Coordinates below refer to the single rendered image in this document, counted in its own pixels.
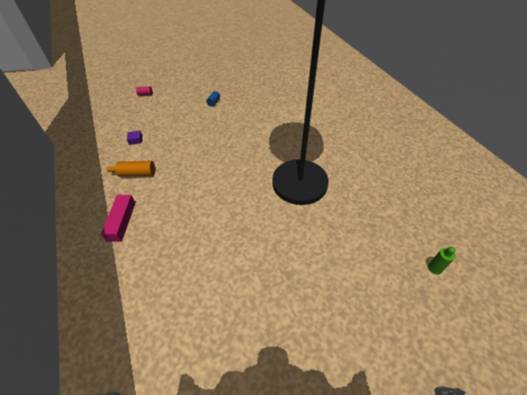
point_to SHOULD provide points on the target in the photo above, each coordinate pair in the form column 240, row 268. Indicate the floor lamp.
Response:
column 303, row 182

